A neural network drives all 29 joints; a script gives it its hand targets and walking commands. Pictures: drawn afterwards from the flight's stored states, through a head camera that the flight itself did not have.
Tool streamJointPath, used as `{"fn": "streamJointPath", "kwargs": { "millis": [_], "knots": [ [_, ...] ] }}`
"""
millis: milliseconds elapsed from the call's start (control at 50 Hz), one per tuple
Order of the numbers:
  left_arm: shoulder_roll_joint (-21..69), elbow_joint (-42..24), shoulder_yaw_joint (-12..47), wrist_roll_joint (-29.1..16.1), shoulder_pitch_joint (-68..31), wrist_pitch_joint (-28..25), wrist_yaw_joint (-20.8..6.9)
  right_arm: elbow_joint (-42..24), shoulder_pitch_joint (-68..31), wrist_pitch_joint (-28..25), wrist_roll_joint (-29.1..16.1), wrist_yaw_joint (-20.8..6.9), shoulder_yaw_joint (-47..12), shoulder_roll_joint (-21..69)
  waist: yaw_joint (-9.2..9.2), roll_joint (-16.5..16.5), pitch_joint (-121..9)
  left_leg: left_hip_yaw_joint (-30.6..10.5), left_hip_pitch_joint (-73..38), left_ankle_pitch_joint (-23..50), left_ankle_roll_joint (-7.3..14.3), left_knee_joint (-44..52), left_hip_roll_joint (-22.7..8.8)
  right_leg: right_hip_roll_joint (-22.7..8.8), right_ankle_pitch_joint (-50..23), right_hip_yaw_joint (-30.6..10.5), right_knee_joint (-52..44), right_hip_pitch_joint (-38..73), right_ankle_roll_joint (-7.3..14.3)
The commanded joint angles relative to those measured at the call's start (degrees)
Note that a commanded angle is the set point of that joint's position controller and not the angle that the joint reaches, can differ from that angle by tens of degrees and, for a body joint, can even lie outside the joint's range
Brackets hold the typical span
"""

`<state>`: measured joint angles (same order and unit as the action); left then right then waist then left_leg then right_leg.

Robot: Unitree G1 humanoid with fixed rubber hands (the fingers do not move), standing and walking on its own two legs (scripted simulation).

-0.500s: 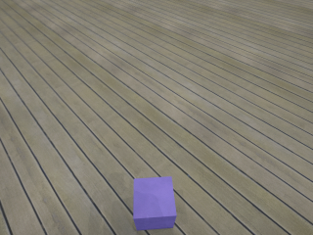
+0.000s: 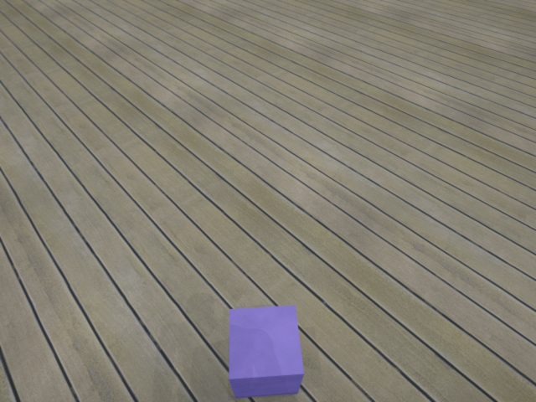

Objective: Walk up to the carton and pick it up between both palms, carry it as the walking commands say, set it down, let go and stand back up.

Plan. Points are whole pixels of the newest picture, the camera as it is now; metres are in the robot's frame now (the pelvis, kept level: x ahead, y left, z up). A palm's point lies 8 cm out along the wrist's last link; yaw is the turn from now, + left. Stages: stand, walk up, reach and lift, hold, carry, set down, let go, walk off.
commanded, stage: stand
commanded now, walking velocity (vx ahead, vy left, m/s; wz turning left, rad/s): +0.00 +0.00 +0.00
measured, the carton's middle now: (264, 352) +0.39 +0.01 -0.65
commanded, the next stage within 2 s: reach and lift in 0.16 s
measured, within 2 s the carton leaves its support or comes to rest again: neither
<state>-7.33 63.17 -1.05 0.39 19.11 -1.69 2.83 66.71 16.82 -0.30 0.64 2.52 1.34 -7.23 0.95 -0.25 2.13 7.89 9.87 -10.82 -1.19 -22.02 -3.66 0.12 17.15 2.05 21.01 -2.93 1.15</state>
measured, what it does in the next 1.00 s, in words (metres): lowers itself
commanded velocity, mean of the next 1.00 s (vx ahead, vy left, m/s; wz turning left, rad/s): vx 0.00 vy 0.00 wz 0.00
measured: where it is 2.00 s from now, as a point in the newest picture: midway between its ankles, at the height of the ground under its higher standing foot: outside the picture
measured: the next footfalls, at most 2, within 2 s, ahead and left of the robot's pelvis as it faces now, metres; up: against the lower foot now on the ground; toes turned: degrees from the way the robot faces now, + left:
none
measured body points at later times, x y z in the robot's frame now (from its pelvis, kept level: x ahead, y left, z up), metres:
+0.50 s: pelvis -0.02 +0.01 -0.02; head +0.07 +0.01 +0.42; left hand +0.14 +0.21 -0.16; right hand +0.14 -0.21 -0.16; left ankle +0.01 +0.13 -0.74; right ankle -0.06 -0.10 -0.74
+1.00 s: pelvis -0.10 +0.02 -0.09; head +0.04 +0.03 +0.33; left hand +0.19 +0.22 -0.20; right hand +0.19 -0.19 -0.19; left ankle +0.01 +0.14 -0.74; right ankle -0.06 -0.10 -0.74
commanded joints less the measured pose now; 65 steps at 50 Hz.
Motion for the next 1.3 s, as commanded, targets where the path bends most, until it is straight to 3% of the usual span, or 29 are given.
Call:
{"fn": "streamJointPath", "kwargs": {
  "millis": [0,20,40,120,140,160,180,220,300,360,400,420,520,580,600,640,660,760,780,860,900,920,1020,1060,1100,1120,1220,1240,1280],
  "knots": [
    [-1.28,0.39,0.11,0.21,5.58,0.12,-0.03,-0.36,4.86,-0.07,0.29,-0.04,1.28,-6.81,-0.03,0.98,2.00,-4.37,-4.52,8.26,0.89,1.62,-4.63,-6.32,-15.29,-4.47,-5.27,-7.04,0.29],
    [-2.41,0.58,-0.15,-0.01,6.23,0.36,0.33,-0.71,4.92,-0.38,0.44,-0.25,1.05,-5.34,0.13,2.97,3.39,-5.48,-3.17,11.11,1.06,2.18,-5.52,-6.17,-18.03,-3.42,-4.65,-6.55,0.35],
    [-2.68,0.03,-0.28,-0.44,5.49,0.15,0.15,-0.69,3.75,-0.40,0.04,-0.23,0.74,-4.52,-0.52,-1.97,2.23,-4.12,-3.17,10.87,1.02,2.10,-4.44,-6.35,-18.05,-3.83,-4.42,-5.01,0.21],
    [-2.71,0.53,-0.24,-0.33,5.78,0.19,0.26,0.26,6.79,-0.46,0.01,-0.23,0.30,-3.08,0.79,3.77,1.97,-4.31,-5.54,10.89,0.60,1.64,-4.97,-5.64,-17.31,-3.14,-4.37,-7.89,0.00],
    [-2.21,0.61,0.17,-0.11,6.80,0.05,0.20,0.31,6.04,-0.12,-0.05,-0.21,0.84,-4.99,-0.06,0.14,1.75,-4.28,-5.58,10.28,0.71,1.52,-4.17,-6.22,-17.92,-3.45,-4.38,-6.73,-0.05],
    [-11.44,-37.97,0.87,-6.15,-41.60,0.64,-0.78,-40.91,-46.33,-0.33,-6.20,-1.05,-3.07,-12.24,-2.76,3.60,-10.15,-4.61,8.54,-4.25,1.73,-7.85,2.12,-0.42,-0.42,-2.53,5.29,-26.12,2.39],
    [-10.38,-26.41,-0.37,-3.21,-32.35,6.60,0.48,-28.10,-33.17,5.18,-5.46,0.84,-3.51,-10.89,-2.85,0.45,-11.60,-3.42,10.92,-6.10,4.24,-11.94,2.16,-2.44,6.04,-1.33,5.54,-31.66,1.57],
    [-8.72,-26.89,3.20,-6.93,-24.83,14.31,0.74,-27.77,-24.07,12.04,-6.59,2.32,-4.27,-12.56,-2.23,4.36,-7.63,-3.73,8.13,-5.89,4.56,-14.15,2.46,-5.10,8.33,-0.96,5.81,-41.78,2.32],
    [-5.61,-21.35,8.08,-10.35,-12.64,34.78,1.00,-22.90,-11.56,32.84,-9.07,2.30,-5.52,-5.78,-1.10,3.56,-11.18,-6.86,7.94,11.83,6.09,-13.65,3.64,-1.71,-10.26,-2.18,10.43,-38.59,3.47],
    [-5.54,-24.90,5.02,-7.41,-12.36,40.92,0.08,-22.34,-8.83,39.04,-6.19,-0.07,-1.73,-6.28,-0.63,0.73,-22.56,-10.50,4.02,27.92,6.25,-13.34,4.11,-0.64,-25.70,-5.21,11.29,-31.16,3.04],
    [-2.39,-31.60,3.01,-4.41,-16.38,40.20,-1.00,-26.87,-10.78,37.57,-0.91,-1.71,0.07,-7.02,0.28,1.93,-18.68,-11.40,2.51,30.29,5.10,-13.27,3.46,0.51,-23.89,-5.58,9.82,-33.38,2.80],
    [-2.75,-30.84,0.72,-0.86,-16.49,39.82,-0.92,-28.17,-11.30,36.19,0.94,-2.05,1.32,-6.82,-0.77,-4.58,-18.45,-10.73,0.22,32.12,4.63,-13.11,4.64,-0.17,-23.13,-5.99,7.89,-34.97,2.69],
    [0.02,-40.46,-3.86,3.43,-17.97,31.85,-1.60,-41.80,-21.25,27.92,5.45,-4.34,6.66,-8.36,-2.09,2.33,-27.16,-9.87,10.41,29.99,2.27,-20.68,4.33,1.11,-22.88,-4.07,18.33,-38.32,-0.10],
    [-1.29,-42.87,-6.84,3.81,-16.99,28.52,-1.41,-41.27,-18.20,25.47,3.77,-6.00,4.54,-6.32,-3.42,0.08,-30.90,-9.79,14.14,32.19,1.64,-24.08,4.81,1.14,-27.12,-3.94,22.84,-40.23,-1.98],
    [-0.96,-41.63,-5.47,2.07,-15.90,28.57,-1.67,-42.91,-18.45,25.05,3.16,-6.56,4.58,-6.46,-2.01,4.24,-31.74,-9.32,15.12,26.93,1.74,-24.69,4.74,1.48,-21.58,-3.48,23.34,-40.42,-2.06],
    [0.26,-41.31,-5.07,1.75,-15.20,27.65,-1.99,-42.09,-15.73,25.03,1.82,-5.82,3.73,-6.49,-1.82,3.18,-30.78,-8.03,19.73,20.38,1.38,-26.47,5.35,1.36,-22.51,-3.92,24.71,-40.43,-2.60],
    [-0.32,-43.54,-5.66,1.31,-16.90,27.13,-2.46,-44.58,-19.33,24.92,0.87,-5.77,3.24,-5.57,-4.64,2.76,-31.35,-7.54,20.07,14.89,1.66,-26.43,5.91,1.60,-14.19,-3.44,25.28,-40.79,-2.28],
    [-1.14,-47.17,-4.21,-0.74,-27.77,29.78,-2.26,-43.85,-27.33,27.13,0.15,-4.41,3.41,-4.93,-1.16,5.21,-20.96,-6.11,23.37,-7.00,1.48,-28.63,5.49,1.14,7.45,-0.92,25.08,-50.72,-1.04],
    [-1.38,-42.21,-4.18,-0.45,-27.25,31.22,-1.83,-42.72,-29.16,27.68,-0.57,-3.90,3.38,-4.76,-1.49,-0.19,-20.03,-6.44,21.46,-7.48,1.24,-28.19,5.87,0.80,7.93,-1.02,24.72,-52.23,-0.11],
    [-6.05,-44.51,-5.85,-0.25,-38.31,31.68,-1.58,-41.08,-36.45,28.37,0.90,-3.93,7.47,-10.61,0.81,-1.27,-22.57,-6.49,22.11,-11.64,0.51,-28.70,5.35,0.91,9.71,-1.28,25.18,-50.56,0.09],
    [-4.89,-40.51,-5.77,-0.69,-40.48,31.50,-1.33,-38.66,-41.93,28.49,-0.99,-4.00,5.26,-5.94,-1.64,0.04,-20.94,-6.14,26.84,-11.85,0.93,-30.56,5.19,1.15,9.78,-0.71,28.43,-51.84,-0.68],
    [-5.27,-39.47,-6.10,-0.78,-40.93,31.62,-1.25,-35.08,-38.22,28.80,-0.24,-3.53,6.51,-6.83,0.67,0.71,-20.85,-6.79,25.64,-11.80,0.75,-30.66,5.84,1.07,10.52,-0.44,27.38,-51.46,-0.37],
    [-5.21,-33.33,-6.36,-1.70,-55.84,31.78,-0.38,-31.47,-55.12,27.67,-2.53,-2.86,8.16,-7.21,-0.82,-3.35,-23.67,-6.72,25.32,-17.92,0.18,-30.61,5.71,0.41,14.79,-0.21,29.23,-55.53,-0.05],
    [-2.13,-31.70,-7.10,-1.87,-59.49,30.50,0.35,-30.54,-58.30,26.52,-1.36,-3.02,9.38,-8.91,0.00,1.20,-26.34,-8.95,25.37,-16.42,0.44,-30.08,4.71,1.63,13.15,1.70,31.29,-57.63,-0.83],
    [-5.15,-29.63,-9.36,-1.12,-61.25,29.89,1.31,-28.26,-61.45,25.89,-2.82,-2.98,7.65,-7.62,-2.58,-0.28,-29.47,-6.39,28.58,-13.64,-0.21,-32.48,5.38,0.90,13.07,0.40,30.18,-55.14,-1.11],
    [-3.51,-25.49,-9.39,-0.48,-60.40,29.50,1.70,-25.64,-61.53,24.98,-0.73,-2.20,10.98,-10.32,-1.11,-2.77,-27.32,-6.63,28.19,-13.15,-0.17,-31.12,6.02,1.75,12.33,0.51,30.60,-57.29,-1.08],
    [-6.87,-26.21,-12.25,0.03,-70.85,25.09,3.05,-22.11,-68.51,21.66,0.15,-2.35,12.02,-10.52,-0.97,3.98,-35.73,-8.22,29.23,-8.77,-0.10,-32.04,5.48,3.23,8.68,2.38,33.23,-60.13,-2.97],
    [-4.38,-22.43,-11.09,-0.21,-66.90,24.39,3.53,-23.18,-69.23,20.68,-1.51,-2.31,10.05,-9.21,-2.83,-0.32,-35.85,-7.74,26.26,-7.76,-0.15,-31.46,5.91,2.69,8.16,2.12,32.73,-60.87,-2.10],
    [-2.18,-21.90,-11.06,-0.64,-71.47,21.38,3.37,-21.10,-73.67,17.51,-1.04,-2.61,11.91,-10.80,-0.58,0.80,-34.45,-7.95,29.37,-5.52,-0.29,-33.33,5.65,3.46,7.59,2.24,33.47,-66.15,-2.03]
  ]
}}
